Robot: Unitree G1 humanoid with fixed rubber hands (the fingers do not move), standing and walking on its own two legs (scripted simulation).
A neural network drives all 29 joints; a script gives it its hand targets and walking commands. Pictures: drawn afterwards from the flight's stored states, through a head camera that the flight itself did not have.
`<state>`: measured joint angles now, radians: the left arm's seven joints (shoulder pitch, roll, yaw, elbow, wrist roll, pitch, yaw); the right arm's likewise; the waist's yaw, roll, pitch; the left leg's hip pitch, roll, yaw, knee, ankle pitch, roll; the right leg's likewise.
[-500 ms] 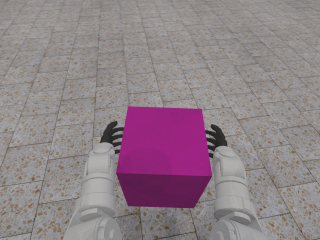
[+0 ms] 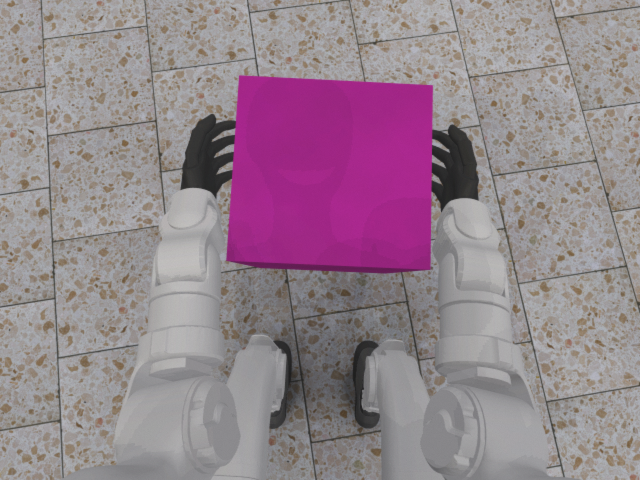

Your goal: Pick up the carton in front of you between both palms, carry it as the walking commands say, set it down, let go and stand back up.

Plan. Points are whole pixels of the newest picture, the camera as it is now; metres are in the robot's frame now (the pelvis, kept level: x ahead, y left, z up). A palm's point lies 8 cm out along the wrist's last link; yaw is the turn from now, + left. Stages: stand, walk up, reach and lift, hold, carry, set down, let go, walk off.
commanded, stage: set down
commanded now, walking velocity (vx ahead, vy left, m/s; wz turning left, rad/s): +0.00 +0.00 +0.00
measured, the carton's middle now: (328, 196) +0.46 +0.01 -0.15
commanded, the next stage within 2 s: none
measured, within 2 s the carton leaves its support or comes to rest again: rests again in 1.48 s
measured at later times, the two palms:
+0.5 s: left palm (221, 191) +0.48 +0.18 -0.23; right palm (409, 190) +0.49 -0.12 -0.23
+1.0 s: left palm (242, 193) +0.52 +0.18 -0.39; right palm (391, 195) +0.53 -0.12 -0.39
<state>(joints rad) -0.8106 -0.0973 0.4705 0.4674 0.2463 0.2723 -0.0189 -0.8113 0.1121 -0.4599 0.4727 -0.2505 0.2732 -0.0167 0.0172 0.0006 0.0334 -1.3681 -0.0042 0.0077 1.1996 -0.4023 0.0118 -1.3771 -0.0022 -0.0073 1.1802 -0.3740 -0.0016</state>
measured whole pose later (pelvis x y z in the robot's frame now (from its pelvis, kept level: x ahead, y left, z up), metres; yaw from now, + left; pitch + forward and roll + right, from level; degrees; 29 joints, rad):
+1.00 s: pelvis -0.03 -0.01 -0.23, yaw +1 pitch +44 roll +0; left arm -1.41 0.19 0.38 0.78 0.12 0.30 0.05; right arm -1.40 -0.14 -0.39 0.77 -0.10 0.29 -0.12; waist 0.02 -0.02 0.25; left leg -2.21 -0.03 -0.01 2.04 -0.58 -0.01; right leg -2.22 0.04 0.02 2.02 -0.57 0.03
